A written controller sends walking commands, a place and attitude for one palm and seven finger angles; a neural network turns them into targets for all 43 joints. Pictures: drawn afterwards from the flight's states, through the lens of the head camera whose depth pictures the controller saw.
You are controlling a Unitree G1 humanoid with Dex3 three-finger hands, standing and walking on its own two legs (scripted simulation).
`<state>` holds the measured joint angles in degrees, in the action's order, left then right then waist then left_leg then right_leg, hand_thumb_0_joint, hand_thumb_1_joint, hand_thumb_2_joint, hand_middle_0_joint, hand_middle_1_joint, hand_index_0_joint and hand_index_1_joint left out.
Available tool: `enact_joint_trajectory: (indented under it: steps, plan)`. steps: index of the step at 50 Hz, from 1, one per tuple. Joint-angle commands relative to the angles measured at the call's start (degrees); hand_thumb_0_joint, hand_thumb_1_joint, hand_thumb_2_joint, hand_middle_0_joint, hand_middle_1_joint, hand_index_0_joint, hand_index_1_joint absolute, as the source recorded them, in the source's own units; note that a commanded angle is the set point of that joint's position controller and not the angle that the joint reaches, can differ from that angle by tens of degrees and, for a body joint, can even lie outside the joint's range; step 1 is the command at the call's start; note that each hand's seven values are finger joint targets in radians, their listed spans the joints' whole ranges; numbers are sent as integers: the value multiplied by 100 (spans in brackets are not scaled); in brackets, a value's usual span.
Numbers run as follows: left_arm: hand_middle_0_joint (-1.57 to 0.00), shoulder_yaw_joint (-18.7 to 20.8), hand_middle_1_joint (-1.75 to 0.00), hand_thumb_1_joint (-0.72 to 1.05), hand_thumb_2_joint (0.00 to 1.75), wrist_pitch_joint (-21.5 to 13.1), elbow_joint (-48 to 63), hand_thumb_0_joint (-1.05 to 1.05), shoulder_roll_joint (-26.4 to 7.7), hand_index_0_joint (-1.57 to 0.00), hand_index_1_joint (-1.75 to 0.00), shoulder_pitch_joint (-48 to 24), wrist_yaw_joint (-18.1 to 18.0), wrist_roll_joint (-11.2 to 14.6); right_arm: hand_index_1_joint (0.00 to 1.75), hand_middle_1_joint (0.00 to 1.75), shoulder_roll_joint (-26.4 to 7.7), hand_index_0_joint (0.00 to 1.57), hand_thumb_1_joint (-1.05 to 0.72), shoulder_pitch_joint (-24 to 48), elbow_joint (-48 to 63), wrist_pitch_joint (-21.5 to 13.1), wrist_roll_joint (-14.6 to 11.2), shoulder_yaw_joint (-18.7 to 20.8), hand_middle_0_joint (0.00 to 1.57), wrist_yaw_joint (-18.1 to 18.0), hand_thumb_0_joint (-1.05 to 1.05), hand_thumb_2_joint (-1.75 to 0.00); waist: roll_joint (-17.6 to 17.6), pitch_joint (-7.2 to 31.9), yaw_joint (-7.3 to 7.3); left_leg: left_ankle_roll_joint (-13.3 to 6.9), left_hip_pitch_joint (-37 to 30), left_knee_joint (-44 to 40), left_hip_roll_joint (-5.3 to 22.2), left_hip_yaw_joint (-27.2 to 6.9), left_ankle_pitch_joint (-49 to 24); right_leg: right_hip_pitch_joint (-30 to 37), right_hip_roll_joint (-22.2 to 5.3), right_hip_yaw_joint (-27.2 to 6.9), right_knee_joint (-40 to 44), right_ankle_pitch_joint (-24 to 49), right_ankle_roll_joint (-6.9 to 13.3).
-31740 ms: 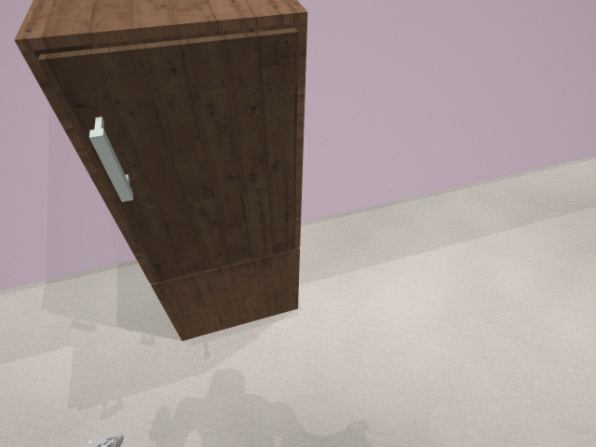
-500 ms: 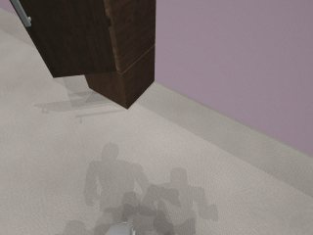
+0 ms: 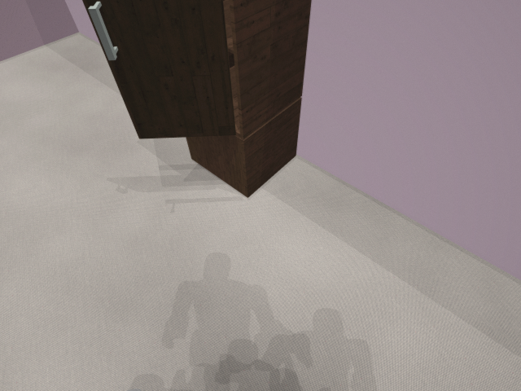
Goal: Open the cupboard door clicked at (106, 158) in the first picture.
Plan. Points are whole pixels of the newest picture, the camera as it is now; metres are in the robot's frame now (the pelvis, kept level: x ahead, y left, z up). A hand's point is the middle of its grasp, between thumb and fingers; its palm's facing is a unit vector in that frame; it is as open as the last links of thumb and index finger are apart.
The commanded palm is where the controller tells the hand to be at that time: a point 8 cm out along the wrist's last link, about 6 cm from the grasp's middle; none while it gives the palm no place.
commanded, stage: take the last steps up to it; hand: left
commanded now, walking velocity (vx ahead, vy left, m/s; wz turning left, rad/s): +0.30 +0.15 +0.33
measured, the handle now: (105, 31) +0.99 +0.50 +0.07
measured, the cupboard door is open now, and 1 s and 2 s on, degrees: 44 44 44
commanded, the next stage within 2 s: come to a stop and stand still in 1.28 s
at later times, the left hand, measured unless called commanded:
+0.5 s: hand out of the picture -0.03 +0.26 -0.18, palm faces +0.25 -0.95 -0.18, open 7.4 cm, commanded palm none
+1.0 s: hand (132, 263) +0.38 +0.31 -0.16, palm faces +0.09 -0.98 -0.18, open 7.4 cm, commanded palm none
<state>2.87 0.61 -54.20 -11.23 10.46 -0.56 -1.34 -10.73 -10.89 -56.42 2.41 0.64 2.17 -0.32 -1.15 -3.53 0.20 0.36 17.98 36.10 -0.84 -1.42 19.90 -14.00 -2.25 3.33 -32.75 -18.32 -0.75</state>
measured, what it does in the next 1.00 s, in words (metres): walks ahead: left foot, then right foot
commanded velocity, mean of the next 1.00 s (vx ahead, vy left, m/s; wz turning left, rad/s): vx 0.30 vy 0.10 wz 0.04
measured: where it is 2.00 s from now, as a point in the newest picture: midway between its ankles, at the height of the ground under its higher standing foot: (226, 332)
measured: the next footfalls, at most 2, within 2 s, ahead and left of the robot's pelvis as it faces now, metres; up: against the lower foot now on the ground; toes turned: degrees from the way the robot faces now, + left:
left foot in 0.42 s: +0.13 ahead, +0.20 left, +0.00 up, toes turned +16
right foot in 0.96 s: +0.38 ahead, +0.05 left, +0.00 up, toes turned +0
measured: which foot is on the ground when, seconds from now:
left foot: up 0.00-0.40, down 0.42-0.96, up 0.98-1.00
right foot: down 0.00-0.44, up 0.46-0.94, down 0.96-1.00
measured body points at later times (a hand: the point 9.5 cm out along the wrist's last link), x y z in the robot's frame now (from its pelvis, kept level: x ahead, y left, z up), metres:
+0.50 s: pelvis +0.08 +0.09 -0.01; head +0.11 +0.12 +0.44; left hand -0.04 +0.31 -0.16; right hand +0.23 -0.13 -0.13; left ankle +0.09 +0.19 -0.73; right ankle +0.00 -0.09 -0.68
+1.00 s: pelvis +0.26 +0.13 -0.01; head +0.29 +0.12 +0.44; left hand +0.37 +0.36 -0.14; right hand +0.16 -0.08 -0.16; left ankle +0.10 +0.20 -0.70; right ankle +0.34 +0.05 -0.73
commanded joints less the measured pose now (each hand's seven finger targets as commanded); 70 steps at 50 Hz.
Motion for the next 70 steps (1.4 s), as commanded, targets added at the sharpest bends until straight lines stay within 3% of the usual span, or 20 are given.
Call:
enact_joint_trajectory:
  steps: [1,4,9,15,18,20,22,24,29,42,46,47,48,49,50,52,55,64,68,70]
  plan:
    - [-20,249,-30,90,90,-170,257,0,-1111,-20,-30,478,-116,-12,30,30,-691,20,-90,328,476,-23,62,285,20,77,0,-90,1332,-127,-222,67,1647,2689,140,-261,875,378,-2144,-2177,2288,-301,971]
    - [-20,189,-30,90,90,-281,187,0,-780,-20,-30,476,-76,32,30,30,-634,20,-90,164,271,-42,79,292,20,166,0,-90,1155,-181,-108,173,1867,3098,351,-117,-17,701,-1740,-1102,2147,310,625]
    - [-20,249,-30,90,90,-419,-138,0,-785,-20,-30,1084,-66,-8,30,30,-431,20,-90,547,321,-88,64,252,20,246,0,-90,753,-8,-345,307,2040,2269,487,171,-237,1403,-1924,-716,2172,681,668]
    - [-20,277,-30,90,90,-419,-456,0,-929,-20,-30,1350,-8,-62,30,30,-278,20,-90,930,479,-193,30,133,20,326,0,-90,1261,-65,-463,220,1406,561,396,629,-118,1366,-1959,-185,1917,1320,628]
    - [-20,299,-30,90,90,-384,-501,0,-1048,-20,-30,1122,10,-64,30,30,-320,20,-90,566,396,-264,15,130,20,333,0,-90,1310,-60,-228,84,225,-220,215,890,-158,672,-1923,23,1566,1110,483]
    - [-20,285,-30,90,90,-345,-455,0,-980,-20,-30,899,46,-26,30,30,-712,20,-90,-604,40,-348,51,202,20,241,0,-90,437,394,353,-11,-1675,-1014,40,1059,-402,-184,-1478,587,247,1178,223]
    - [-20,133,-30,90,90,-289,-39,0,-370,-20,-30,590,91,26,30,30,-1718,20,-90,-2072,-288,-393,113,473,20,42,0,-90,-2051,1039,905,-926,-2852,-2134,2105,-2104,84,-2254,-164,718,-3043,-1868,-147]
    - [-20,108,-30,90,90,-292,24,0,-342,-20,-30,65,49,4,30,30,-1379,20,-90,-1575,-226,-408,98,349,20,-52,0,-90,-975,522,651,-1136,-2066,-2324,2182,-1880,-60,-2675,-591,-78,-4028,-1163,112]
    - [-20,110,-30,90,90,-172,-380,0,-187,-20,-30,660,142,-24,30,30,-644,20,-90,-841,-89,-637,60,103,20,-94,0,-90,-385,50,-42,-934,-1153,-2579,1555,-394,-1702,-2148,-669,-153,-3649,261,12]
    - [-20,26,-30,90,90,-186,282,0,-84,-20,-30,-935,172,10,30,30,-524,20,-90,-1802,-708,-653,120,19,20,-118,0,-90,-274,-430,223,-985,-1793,-2345,1583,214,-3369,-1808,-279,198,-901,672,213]
    - [-20,103,-30,90,90,-271,-15,0,-274,-20,-30,171,149,4,30,30,-617,20,-90,-1722,-820,-623,82,7,20,-134,0,-90,-90,0,-326,-706,-1383,-843,1279,517,-4620,171,202,505,-59,716,463]
    - [-20,200,-30,90,90,-335,-251,0,-505,-20,-30,1019,118,-9,30,30,-615,20,-90,-1565,-747,-642,17,9,20,-117,0,-90,124,418,-701,-500,-616,219,1007,690,-4204,1555,-45,91,153,1012,643]
    - [-20,354,-30,90,90,-396,-482,0,-1041,-20,-30,1877,49,-40,30,30,-431,20,-90,-1600,-596,-662,-66,31,20,-72,0,-90,1251,1082,-933,-208,805,1946,226,1051,-1940,2955,-1555,-2033,624,1408,1277]
    - [-20,379,-30,90,90,-378,-529,0,-1310,-20,-30,1990,26,88,30,30,-423,20,-90,-1509,-473,-637,-73,41,20,-68,0,-90,1394,1170,-796,-101,1461,3668,-74,666,1302,2815,-2598,-3453,1493,1800,1854]
    - [-20,353,-30,90,90,-345,-386,0,-1163,-20,-30,1479,-18,131,30,30,-462,20,-90,-1163,-419,-588,-40,82,20,-54,0,-90,565,477,-653,-157,1806,3905,338,46,975,2042,-2515,-3114,1835,828,1803]
    - [-20,160,-30,90,90,-382,-241,0,-602,-20,-30,671,-38,107,30,30,-119,20,-90,-831,-423,-479,24,72,20,-21,0,-90,490,-181,-210,-70,1542,3474,691,-27,97,452,-1916,-1951,2120,664,1192]
    - [-20,70,-30,90,90,-488,-272,0,-232,-20,-30,506,-26,66,30,30,123,20,-90,-1281,-597,-335,79,40,20,40,0,-90,789,-18,102,78,880,2542,739,242,-397,-131,-1353,-720,2310,1152,886]
    - [-20,145,-30,90,90,-522,-704,0,-556,-20,-30,984,25,-5,30,30,68,20,-90,-111,-143,-437,48,74,20,151,0,-90,964,-21,-175,163,709,136,450,610,-639,589,-1410,-553,1954,1904,921]
    - [-20,127,-30,90,90,-412,-777,0,-507,-20,-30,978,13,21,30,30,-277,20,-90,-604,-311,-550,67,100,20,92,0,-90,435,174,146,45,-1075,-1086,208,760,-1149,-65,-1023,-218,852,1586,567]
    - [-20,-9,-30,90,90,-378,-659,0,-45,-20,-30,1208,3,94,30,30,-1136,20,-90,-1635,-493,-581,147,250,20,-50,0,-90,-1572,1010,436,-855,-2533,-1502,2191,-1427,-3145,-1316,43,575,-1698,-1377,99]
